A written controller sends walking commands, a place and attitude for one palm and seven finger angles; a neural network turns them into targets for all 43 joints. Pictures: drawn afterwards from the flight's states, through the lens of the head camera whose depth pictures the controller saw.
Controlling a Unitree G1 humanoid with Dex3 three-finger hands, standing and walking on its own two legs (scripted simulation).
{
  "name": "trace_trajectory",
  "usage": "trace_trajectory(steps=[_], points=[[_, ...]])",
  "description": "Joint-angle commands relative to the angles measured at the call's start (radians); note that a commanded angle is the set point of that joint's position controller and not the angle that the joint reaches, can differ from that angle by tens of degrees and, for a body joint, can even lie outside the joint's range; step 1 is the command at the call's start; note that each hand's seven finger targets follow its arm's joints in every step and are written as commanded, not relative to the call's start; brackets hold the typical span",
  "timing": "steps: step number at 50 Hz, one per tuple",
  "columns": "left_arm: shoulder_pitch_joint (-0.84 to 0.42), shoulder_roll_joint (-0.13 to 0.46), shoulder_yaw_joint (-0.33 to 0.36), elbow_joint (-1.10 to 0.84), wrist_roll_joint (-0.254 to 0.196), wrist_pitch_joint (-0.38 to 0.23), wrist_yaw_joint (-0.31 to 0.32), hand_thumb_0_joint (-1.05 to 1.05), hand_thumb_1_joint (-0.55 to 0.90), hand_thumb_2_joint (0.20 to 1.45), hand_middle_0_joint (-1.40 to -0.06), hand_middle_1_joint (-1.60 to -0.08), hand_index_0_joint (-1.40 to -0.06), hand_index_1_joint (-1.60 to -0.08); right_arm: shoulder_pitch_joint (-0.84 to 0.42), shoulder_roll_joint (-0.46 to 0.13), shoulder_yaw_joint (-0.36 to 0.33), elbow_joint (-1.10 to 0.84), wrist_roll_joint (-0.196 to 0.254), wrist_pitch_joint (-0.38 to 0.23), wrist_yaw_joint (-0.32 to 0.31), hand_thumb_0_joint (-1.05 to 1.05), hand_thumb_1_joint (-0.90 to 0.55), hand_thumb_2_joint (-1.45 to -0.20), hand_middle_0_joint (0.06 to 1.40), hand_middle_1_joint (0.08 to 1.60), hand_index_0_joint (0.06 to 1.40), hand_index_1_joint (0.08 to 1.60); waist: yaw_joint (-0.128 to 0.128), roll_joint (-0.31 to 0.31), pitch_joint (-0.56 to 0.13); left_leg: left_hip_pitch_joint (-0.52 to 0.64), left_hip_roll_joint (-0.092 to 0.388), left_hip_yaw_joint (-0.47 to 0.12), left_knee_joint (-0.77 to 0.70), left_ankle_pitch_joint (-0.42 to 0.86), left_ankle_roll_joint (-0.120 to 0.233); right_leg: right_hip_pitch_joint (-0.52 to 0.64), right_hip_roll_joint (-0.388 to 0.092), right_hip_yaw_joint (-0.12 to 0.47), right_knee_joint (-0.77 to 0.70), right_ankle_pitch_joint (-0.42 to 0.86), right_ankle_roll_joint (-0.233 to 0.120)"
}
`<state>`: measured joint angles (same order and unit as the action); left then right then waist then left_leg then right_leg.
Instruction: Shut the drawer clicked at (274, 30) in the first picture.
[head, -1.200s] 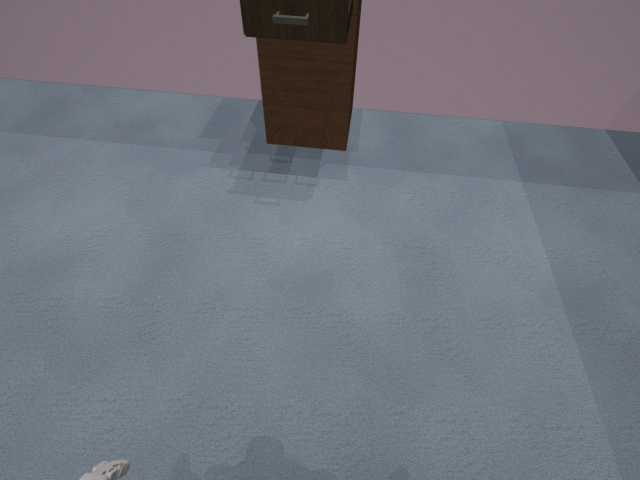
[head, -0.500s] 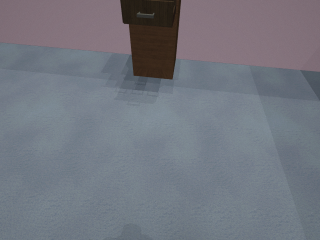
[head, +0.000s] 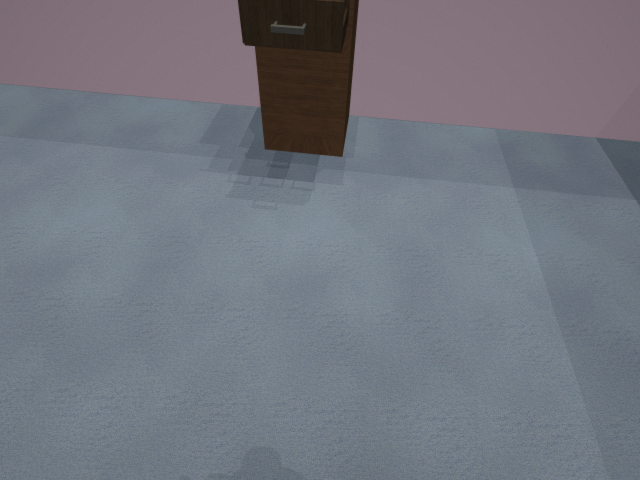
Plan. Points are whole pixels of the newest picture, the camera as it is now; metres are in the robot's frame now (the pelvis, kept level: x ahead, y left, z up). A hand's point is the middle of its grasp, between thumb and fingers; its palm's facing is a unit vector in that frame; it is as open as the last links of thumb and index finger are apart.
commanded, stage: look at it before walking up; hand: left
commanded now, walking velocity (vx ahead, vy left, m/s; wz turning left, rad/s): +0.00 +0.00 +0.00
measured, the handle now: (288, 27) +1.57 +0.21 -0.04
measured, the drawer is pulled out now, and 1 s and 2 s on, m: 0.25 0.25 0.25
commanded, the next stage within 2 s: walk to a spot facing it in 0.44 s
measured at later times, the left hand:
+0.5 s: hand out of the picture +0.07 +0.25 -0.16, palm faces -0.01 -0.94 -0.33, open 7.4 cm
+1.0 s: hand out of the picture +0.07 +0.20 -0.19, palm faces +0.03 -0.99 -0.13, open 7.4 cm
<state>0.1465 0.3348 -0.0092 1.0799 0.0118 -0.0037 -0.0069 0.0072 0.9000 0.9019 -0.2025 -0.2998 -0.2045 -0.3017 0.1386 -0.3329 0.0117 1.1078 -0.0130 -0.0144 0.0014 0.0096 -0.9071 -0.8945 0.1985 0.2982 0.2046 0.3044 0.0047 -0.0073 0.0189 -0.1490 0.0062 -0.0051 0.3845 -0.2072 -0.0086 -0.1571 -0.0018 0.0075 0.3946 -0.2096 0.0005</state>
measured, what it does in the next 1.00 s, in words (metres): walks ahead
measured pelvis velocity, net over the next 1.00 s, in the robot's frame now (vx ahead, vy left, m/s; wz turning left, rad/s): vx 0.10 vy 0.03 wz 0.03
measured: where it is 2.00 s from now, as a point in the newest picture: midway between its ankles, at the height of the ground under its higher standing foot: (322, 384)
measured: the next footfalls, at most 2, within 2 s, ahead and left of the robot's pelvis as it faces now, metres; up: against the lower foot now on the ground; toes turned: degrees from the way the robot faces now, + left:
right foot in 1.24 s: +0.36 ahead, -0.12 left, +0.00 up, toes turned -5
left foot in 1.62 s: +0.48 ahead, +0.14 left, +0.00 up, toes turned +17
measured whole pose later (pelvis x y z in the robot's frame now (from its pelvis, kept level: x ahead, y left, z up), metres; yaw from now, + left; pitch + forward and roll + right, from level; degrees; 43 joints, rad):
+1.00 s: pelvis +0.10 +0.03 -0.01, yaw +2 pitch +0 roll +0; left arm 0.33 0.19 0.03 1.11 0.03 0.01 -0.02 0.01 0.90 0.90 -0.20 -0.30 -0.20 -0.30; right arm 0.46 -0.11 0.00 1.14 -0.02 -0.08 -0.02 0.01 -0.91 -0.89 0.20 0.30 0.20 0.30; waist -0.02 -0.04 0.02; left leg -0.06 0.00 0.08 0.40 -0.35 0.04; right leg -0.46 -0.06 -0.06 1.05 -0.38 -0.01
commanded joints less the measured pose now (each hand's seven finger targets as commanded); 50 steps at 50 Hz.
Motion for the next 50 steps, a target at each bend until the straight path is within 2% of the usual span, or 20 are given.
trace_trajectory(steps=[1, 27, 28, 29, 31, 32, 35, 36, 37, 38, 39, 40, 41, 42, 43, 44, 45, 47, 49, 50], points=[[-0.044, 0.210, 0.042, -0.062, 0.000, -0.020, 0.016, 0.000, 0.900, 0.900, -0.200, -0.300, -0.200, -0.300, -0.052, -0.208, -0.043, -0.061, 0.006, -0.021, -0.013, 0.000, -0.900, -0.900, 0.200, 0.300, 0.200, 0.300, -0.002, 0.009, -0.038, -0.004, 0.109, -0.100, -0.068, 0.098, 0.037, 0.002, -0.116, 0.101, -0.074, 0.063, -0.031], [-0.039, 0.212, 0.041, -0.053, 0.000, -0.020, 0.017, 0.000, 0.900, 0.900, -0.200, -0.300, -0.200, -0.300, -0.065, -0.213, -0.041, -0.060, 0.007, -0.020, -0.014, 0.000, -0.900, -0.900, 0.200, 0.300, 0.200, 0.300, 0.000, 0.016, -0.037, 0.021, 0.112, -0.105, -0.081, 0.148, 0.036, 0.019, -0.117, 0.089, -0.078, 0.116, -0.026], [0.003, 0.128, 0.026, -0.033, -0.002, -0.012, 0.020, 0.000, 0.900, 0.900, -0.200, -0.300, -0.200, -0.300, -0.031, -0.130, -0.022, -0.042, 0.003, -0.013, -0.012, 0.000, -0.900, -0.900, 0.200, 0.300, 0.200, 0.300, 0.000, 0.008, -0.066, 0.029, 0.109, -0.092, -0.071, 0.107, 0.027, 0.032, -0.117, 0.079, -0.079, 0.062, -0.014], [0.041, 0.084, 0.015, -0.019, 0.001, -0.001, 0.021, 0.000, 0.900, 0.900, -0.200, -0.300, -0.200, -0.300, 0.009, -0.080, -0.011, -0.029, -0.001, -0.001, -0.008, 0.000, -0.900, -0.900, 0.200, 0.300, 0.200, 0.300, 0.001, 0.000, -0.057, 0.015, 0.098, -0.078, -0.057, 0.008, 0.020, 0.023, -0.110, 0.076, -0.071, -0.061, -0.007], [0.083, 0.090, 0.021, -0.015, 0.010, 0.009, 0.013, 0.000, 0.900, 0.900, -0.200, -0.300, -0.200, -0.300, 0.039, -0.073, -0.016, -0.028, -0.008, 0.011, -0.005, 0.000, -0.900, -0.900, 0.200, 0.300, 0.200, 0.300, 0.007, -0.031, 0.026, -0.080, 0.071, -0.072, -0.037, -0.236, 0.029, -0.032, -0.107, 0.112, -0.096, -0.307, -0.022], [0.099, 0.098, 0.027, -0.019, 0.012, 0.011, 0.008, 0.000, 0.900, 0.900, -0.200, -0.300, -0.200, -0.300, 0.045, -0.070, -0.017, -0.035, -0.011, 0.013, -0.004, 0.000, -0.900, -0.900, 0.200, 0.300, 0.200, 0.300, 0.013, -0.055, 0.072, -0.141, 0.054, -0.066, -0.010, -0.300, 0.030, -0.045, -0.116, 0.140, -0.113, -0.383, -0.036], [0.187, 0.127, 0.052, -0.020, 0.010, 0.001, 0.007, 0.000, 0.900, 0.900, -0.200, -0.300, -0.200, -0.300, 0.066, -0.039, -0.021, -0.065, -0.012, 0.005, -0.002, 0.000, -0.900, -0.900, 0.200, 0.300, 0.200, 0.300, 0.032, -0.147, 0.089, -0.270, 0.011, 0.022, 0.199, -0.254, 0.024, 0.022, -0.216, 0.267, -0.178, -0.480, -0.113], [0.207, 0.132, 0.061, -0.024, 0.009, -0.006, 0.009, 0.000, 0.900, 0.900, -0.200, -0.300, -0.200, -0.300, 0.070, -0.029, -0.026, -0.075, -0.012, -0.003, -0.001, 0.000, -0.900, -0.900, 0.200, 0.300, 0.200, 0.300, 0.031, -0.160, 0.089, -0.292, 0.022, 0.041, 0.256, -0.231, 0.023, 0.036, -0.264, 0.306, -0.194, -0.456, -0.144], [0.209, 0.128, 0.066, -0.027, 0.009, -0.015, 0.012, 0.000, 0.900, 0.900, -0.200, -0.300, -0.200, -0.300, 0.076, -0.024, -0.029, -0.083, -0.010, -0.010, 0.000, 0.000, -0.900, -0.900, 0.200, 0.300, 0.200, 0.300, 0.022, -0.152, 0.090, -0.290, 0.041, 0.044, 0.265, -0.224, 0.022, 0.036, -0.286, 0.307, -0.183, -0.385, -0.165], [0.207, 0.116, 0.068, -0.030, 0.010, -0.021, 0.012, 0.000, 0.900, 0.900, -0.200, -0.300, -0.200, -0.300, 0.091, -0.013, -0.033, -0.084, -0.008, -0.017, 0.002, 0.000, -0.900, -0.900, 0.200, 0.300, 0.200, 0.300, 0.012, -0.115, 0.094, -0.253, 0.051, 0.054, 0.233, -0.223, 0.023, 0.010, -0.287, 0.270, -0.151, -0.312, -0.169], [0.188, 0.100, 0.068, -0.034, 0.009, -0.022, 0.012, 0.000, 0.900, 0.900, -0.200, -0.300, -0.200, -0.300, 0.138, 0.004, -0.035, -0.069, -0.005, -0.023, 0.003, 0.000, -0.900, -0.900, 0.200, 0.300, 0.200, 0.300, -0.016, -0.086, 0.088, -0.152, 0.054, 0.067, 0.153, -0.192, 0.027, -0.053, -0.260, 0.207, -0.096, -0.261, -0.153], [0.154, 0.071, 0.065, -0.045, 0.007, -0.020, 0.009, 0.000, 0.900, 0.900, -0.200, -0.300, -0.200, -0.300, 0.217, 0.008, -0.038, -0.043, -0.003, -0.028, 0.002, 0.000, -0.900, -0.900, 0.200, 0.300, 0.200, 0.300, -0.053, -0.026, 0.092, -0.015, 0.057, 0.047, 0.071, -0.165, 0.038, -0.157, -0.186, 0.109, -0.004, -0.246, -0.117], [0.138, 0.011, 0.057, -0.060, 0.005, -0.017, 0.003, 0.000, 0.900, 0.900, -0.200, -0.300, -0.200, -0.300, 0.322, -0.035, -0.051, -0.009, -0.011, -0.033, -0.004, 0.000, -0.900, -0.900, 0.200, 0.300, 0.200, 0.300, -0.087, 0.144, 0.107, 0.096, 0.161, -0.141, -0.038, -0.191, 0.087, -0.299, -0.067, -0.010, 0.211, -0.234, -0.061], [0.075, -0.043, 0.046, -0.095, 0.008, -0.020, 0.003, 0.000, 0.900, 0.900, -0.200, -0.300, -0.200, -0.300, 0.440, -0.095, -0.072, 0.028, -0.018, -0.038, -0.012, 0.000, -0.900, -0.900, 0.200, 0.300, 0.200, 0.300, -0.126, 0.341, 0.133, 0.162, 0.343, -0.424, -0.201, -0.233, 0.168, -0.479, 0.023, -0.134, 0.495, -0.329, -0.017], [0.007, -0.025, 0.048, -0.130, 0.015, -0.028, 0.009, 0.000, 0.900, 0.900, -0.200, -0.300, -0.200, -0.300, 0.484, -0.066, -0.063, 0.040, -0.014, -0.040, -0.025, 0.000, -0.900, -0.900, 0.200, 0.300, 0.200, 0.300, -0.129, 0.251, 0.188, 0.169, 0.392, -0.497, -0.223, -0.119, 0.215, -0.584, -0.024, -0.034, 0.643, -0.341, -0.027], [0.002, -0.037, 0.054, -0.123, 0.014, -0.036, 0.003, 0.000, 0.900, 0.900, -0.200, -0.300, -0.200, -0.300, 0.462, -0.027, -0.054, 0.035, -0.009, -0.046, -0.031, 0.000, -0.900, -0.900, 0.200, 0.300, 0.200, 0.300, -0.105, 0.130, 0.197, 0.174, 0.385, -0.450, -0.197, -0.003, 0.235, -0.617, -0.066, -0.007, 0.710, -0.281, -0.033], [0.011, -0.039, 0.053, -0.112, 0.013, -0.041, -0.005, 0.000, 0.900, 0.900, -0.200, -0.300, -0.200, -0.300, 0.438, -0.001, -0.051, 0.025, -0.005, -0.056, -0.033, 0.000, -0.900, -0.900, 0.200, 0.300, 0.200, 0.300, -0.087, 0.059, 0.176, 0.179, 0.379, -0.398, -0.184, 0.100, 0.240, -0.615, -0.092, -0.002, 0.726, -0.238, -0.026], [0.056, -0.079, 0.055, -0.094, 0.014, -0.036, -0.013, 0.000, 0.900, 0.900, -0.200, -0.300, -0.200, -0.300, 0.401, 0.024, -0.047, 0.023, -0.005, -0.073, -0.038, 0.000, -0.900, -0.900, 0.200, 0.300, 0.200, 0.300, -0.047, 0.095, 0.115, 0.176, 0.317, -0.253, -0.180, 0.198, 0.218, -0.562, -0.111, -0.019, 0.710, -0.170, -0.007], [0.048, -0.102, 0.053, -0.093, 0.013, -0.027, -0.018, 0.000, 0.900, 0.900, -0.200, -0.300, -0.200, -0.300, 0.415, 0.048, -0.049, 0.035, -0.001, -0.081, -0.042, 0.000, -0.900, -0.900, 0.200, 0.300, 0.200, 0.300, -0.043, 0.121, 0.111, 0.164, 0.273, -0.166, -0.190, 0.236, 0.201, -0.542, -0.115, -0.050, 0.658, -0.108, 0.005], [0.024, -0.109, 0.055, -0.102, 0.012, -0.026, -0.022, 0.000, 0.900, 0.900, -0.200, -0.300, -0.200, -0.300, 0.425, 0.056, -0.049, 0.044, -0.001, -0.082, -0.044, 0.000, -0.900, -0.900, 0.200, 0.300, 0.200, 0.300, -0.045, 0.102, 0.119, 0.155, 0.262, -0.147, -0.197, 0.242, 0.192, -0.536, -0.115, -0.060, 0.618, -0.087, 0.006]])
